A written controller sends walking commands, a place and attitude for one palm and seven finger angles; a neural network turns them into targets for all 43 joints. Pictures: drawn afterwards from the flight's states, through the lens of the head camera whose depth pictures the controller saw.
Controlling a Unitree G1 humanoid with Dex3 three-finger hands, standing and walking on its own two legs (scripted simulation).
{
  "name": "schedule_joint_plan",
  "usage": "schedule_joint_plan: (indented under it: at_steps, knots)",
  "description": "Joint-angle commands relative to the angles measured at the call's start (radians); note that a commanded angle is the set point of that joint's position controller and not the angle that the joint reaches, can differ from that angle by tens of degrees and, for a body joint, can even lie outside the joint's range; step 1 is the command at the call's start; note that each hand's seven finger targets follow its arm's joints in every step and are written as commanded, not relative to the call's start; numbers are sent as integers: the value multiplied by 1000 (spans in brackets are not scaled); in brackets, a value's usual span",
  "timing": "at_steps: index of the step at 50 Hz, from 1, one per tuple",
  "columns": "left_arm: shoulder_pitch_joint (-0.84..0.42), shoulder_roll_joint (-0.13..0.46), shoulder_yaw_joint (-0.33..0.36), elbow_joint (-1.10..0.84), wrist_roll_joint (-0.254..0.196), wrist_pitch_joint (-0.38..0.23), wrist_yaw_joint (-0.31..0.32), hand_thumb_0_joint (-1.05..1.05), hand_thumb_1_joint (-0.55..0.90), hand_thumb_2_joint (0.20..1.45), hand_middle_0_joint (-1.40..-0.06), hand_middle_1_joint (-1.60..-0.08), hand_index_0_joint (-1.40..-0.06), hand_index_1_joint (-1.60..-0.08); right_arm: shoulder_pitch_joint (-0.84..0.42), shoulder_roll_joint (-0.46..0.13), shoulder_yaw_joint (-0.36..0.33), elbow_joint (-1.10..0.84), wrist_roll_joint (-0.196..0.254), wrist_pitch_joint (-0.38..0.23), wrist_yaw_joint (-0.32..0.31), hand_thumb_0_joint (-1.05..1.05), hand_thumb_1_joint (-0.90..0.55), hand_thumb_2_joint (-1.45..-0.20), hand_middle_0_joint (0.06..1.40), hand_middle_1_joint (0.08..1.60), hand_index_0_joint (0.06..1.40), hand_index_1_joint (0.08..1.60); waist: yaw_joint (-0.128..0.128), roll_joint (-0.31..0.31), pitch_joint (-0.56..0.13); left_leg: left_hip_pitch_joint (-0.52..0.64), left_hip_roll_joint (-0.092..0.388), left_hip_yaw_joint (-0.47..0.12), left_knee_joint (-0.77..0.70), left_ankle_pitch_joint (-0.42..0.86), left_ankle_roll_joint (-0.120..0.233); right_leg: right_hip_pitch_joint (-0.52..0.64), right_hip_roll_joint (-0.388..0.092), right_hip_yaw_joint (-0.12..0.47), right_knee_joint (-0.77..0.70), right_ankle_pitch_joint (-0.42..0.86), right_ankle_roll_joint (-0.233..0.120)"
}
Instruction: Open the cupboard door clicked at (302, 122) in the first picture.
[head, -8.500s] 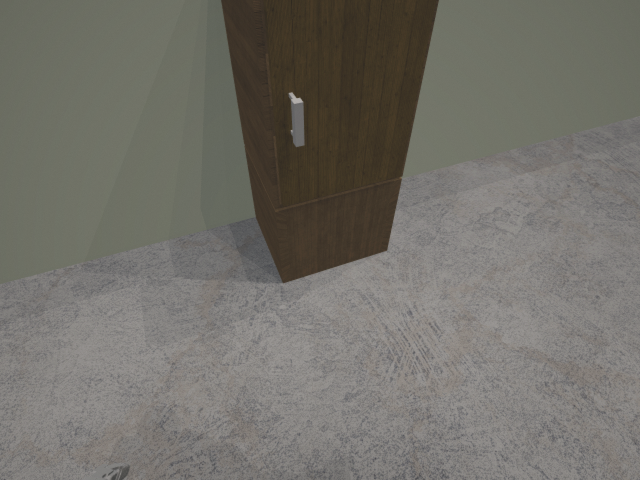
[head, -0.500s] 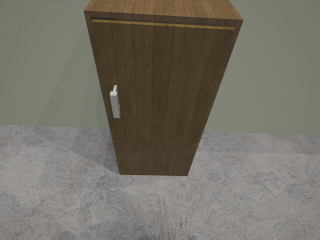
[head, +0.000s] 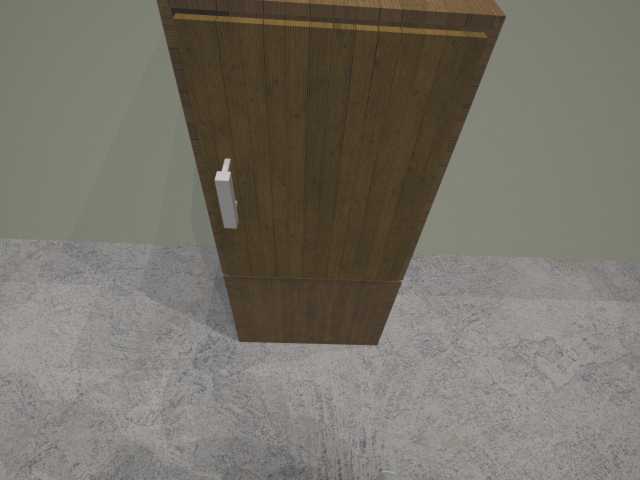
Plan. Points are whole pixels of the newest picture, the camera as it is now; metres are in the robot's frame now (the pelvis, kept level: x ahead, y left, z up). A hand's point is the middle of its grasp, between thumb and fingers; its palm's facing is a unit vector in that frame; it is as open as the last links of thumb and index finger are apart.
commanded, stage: come to a stop and stand still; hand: left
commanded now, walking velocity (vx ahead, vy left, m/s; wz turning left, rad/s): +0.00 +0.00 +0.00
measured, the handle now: (229, 193) +0.58 +0.20 -0.03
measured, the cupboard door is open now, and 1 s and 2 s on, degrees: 0 0 0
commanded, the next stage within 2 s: look again from close up in 0.58 s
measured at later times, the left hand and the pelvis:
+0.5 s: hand out of the picture -0.03 +0.16 -0.16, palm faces +0.00 -0.98 -0.19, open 7.4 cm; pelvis -0.03 +0.00 +0.01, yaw +0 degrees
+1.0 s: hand out of the picture +0.02 +0.18 -0.16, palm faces -0.03 -0.98 -0.20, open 7.4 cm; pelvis -0.01 +0.00 +0.01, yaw -2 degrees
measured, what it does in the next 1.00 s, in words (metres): steps on the spot: right foot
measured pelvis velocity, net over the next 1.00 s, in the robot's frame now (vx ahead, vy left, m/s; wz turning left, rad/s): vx -0.01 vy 0.00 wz -0.03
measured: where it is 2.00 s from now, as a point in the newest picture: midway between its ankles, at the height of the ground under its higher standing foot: outside the picture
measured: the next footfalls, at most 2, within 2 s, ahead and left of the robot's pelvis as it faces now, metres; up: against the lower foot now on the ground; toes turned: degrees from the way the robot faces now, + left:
right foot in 0.24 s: +0.01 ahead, -0.12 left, +0.00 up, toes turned -3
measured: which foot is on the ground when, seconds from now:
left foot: down 0.00-1.00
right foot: up 0.00-0.22, down 0.24-1.00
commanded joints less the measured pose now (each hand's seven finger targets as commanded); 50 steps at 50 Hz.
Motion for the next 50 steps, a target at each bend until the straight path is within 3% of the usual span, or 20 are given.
schedule_joint_plan:
  at_steps: [1,2,4,8,10,11,12,13,14,16,17,18,19,20,21,26,30,35,39,50]
  knots:
    - [51,70,17,-44,13,-2,-8,0,900,900,-200,-300,-200,-300,-26,-143,-4,-63,-16,-17,-22,0,-900,-900,200,300,200,300,37,211,41,-148,258,-294,-439,8,122,-3,47,109,322,-118,-11]
    - [88,63,12,-28,10,-8,-11,0,900,900,-200,-300,-200,-300,-36,-139,0,-64,-13,-22,-22,0,-900,-900,200,300,200,300,46,180,14,-81,230,-242,-408,87,123,-13,49,99,323,-103,-6]
    - [116,52,-3,-6,6,-17,-11,0,900,900,-200,-300,-200,-300,-27,-137,2,-50,-7,-25,-22,0,-900,-900,200,300,200,300,36,169,-20,27,212,-196,-384,177,131,-1,41,74,241,-104,6]
    - [124,36,-31,9,0,-35,-7,0,900,900,-200,-300,-200,-300,38,-144,1,-3,-1,-28,-20,0,-900,-900,200,300,200,300,4,166,-71,177,228,-201,-329,374,144,91,32,38,-69,-100,11]
    - [186,50,-37,48,-2,-52,-1,0,900,900,-200,-300,-200,-300,43,-130,7,14,11,-30,-17,0,-900,-900,200,300,200,300,25,100,-81,134,178,-165,-252,404,91,234,22,59,-311,115,5]
    - [202,73,-40,63,0,-65,4,0,900,900,-200,-300,-200,-300,45,-104,11,13,19,-35,-14,0,-900,-900,200,300,200,300,11,36,-79,110,125,-119,-216,349,39,264,-38,144,-347,244,-20]
    - [181,94,-43,66,-3,-70,6,0,900,900,-200,-300,-200,-300,49,-87,17,16,23,-35,-10,0,-900,-900,200,300,200,300,-11,21,-68,115,94,-96,-238,263,9,236,-89,172,-333,289,-44]
    - [170,94,-45,72,-3,-74,4,0,900,900,-200,-300,-200,-300,49,-84,21,24,17,-31,-8,0,-900,-900,200,300,200,300,-15,4,-73,143,82,-87,-252,277,-2,213,-81,172,-310,317,-55]
    - [174,88,-45,80,-4,-79,3,0,900,900,-200,-300,-200,-300,42,-89,22,36,12,-28,-9,0,-900,-900,200,300,200,300,-12,-64,-78,176,86,-78,-242,266,-5,193,-67,174,-316,306,-56]
    - [171,73,-52,86,-5,-78,5,0,900,900,-200,-300,-200,-300,51,-95,24,54,13,-30,-9,0,-900,-900,200,300,200,300,-15,-49,-62,192,93,-79,-265,253,0,174,-54,162,-329,245,-50]
    - [264,83,-54,89,14,-96,44,0,900,900,-200,-300,-200,-300,-6,-155,25,-22,12,-41,1,0,-900,-900,200,300,200,300,25,-100,9,70,116,-62,-79,282,-13,186,-62,183,-311,455,-20]
    - [211,116,-53,36,4,-101,37,0,900,900,-200,-300,-200,-300,35,-106,31,-40,10,-26,9,0,-900,-900,200,300,200,300,-17,-96,-23,48,69,-63,-120,31,-11,151,-92,210,-360,89,-55]
    - [183,107,-55,11,5,-99,30,0,900,900,-200,-300,-200,-300,60,-114,33,-36,3,-22,14,0,-900,-900,200,300,200,300,-29,-38,5,55,59,-58,-109,15,-11,69,-74,211,-373,-170,-78]
    - [176,113,-50,-5,7,-103,24,0,900,900,-200,-300,-200,-300,76,-107,34,-33,-6,-27,18,0,-900,-900,200,300,200,300,-33,97,14,68,59,-56,-127,55,-6,37,-61,184,-340,-160,-88]
    - [188,114,-52,-6,1,-104,19,0,900,900,-200,-300,-200,-300,77,-106,38,-36,-6,-30,18,0,-900,-900,200,300,200,300,-28,146,22,45,67,-77,-163,48,2,48,-35,176,-313,-149,-87]
    - [213,92,-59,-5,1,-97,8,0,900,900,-200,-300,-200,-300,83,-116,44,-46,-3,-38,12,0,-900,-900,200,300,200,300,-3,-6,11,-8,73,-95,-210,23,21,112,-8,157,-291,-129,-73]
    - [210,95,-59,-5,0,-92,6,0,900,900,-200,-300,-200,-300,88,-111,50,-18,-2,-42,8,0,-900,-900,200,300,200,300,6,34,43,-27,79,-99,-234,27,23,123,-2,148,-285,-88,-71]
    - [206,102,-56,-1,-2,-90,4,0,900,900,-200,-300,-200,-300,94,-114,52,7,0,-49,3,0,-900,-900,200,300,200,300,13,47,19,-10,88,-100,-240,75,24,156,-1,141,-275,-15,-68]
    - [197,107,-53,5,-3,-90,3,0,900,900,-200,-300,-200,-300,94,-120,51,25,0,-55,0,0,-900,-900,200,300,200,300,14,37,-24,20,96,-93,-232,146,24,190,-5,135,-261,71,-64]
    - [171,127,-48,23,1,-89,-1,0,900,900,-200,-300,-200,-300,42,-140,43,42,3,-56,-4,0,-900,-900,200,300,200,300,12,42,-24,70,106,-85,-235,196,25,186,-9,142,-266,142,-59]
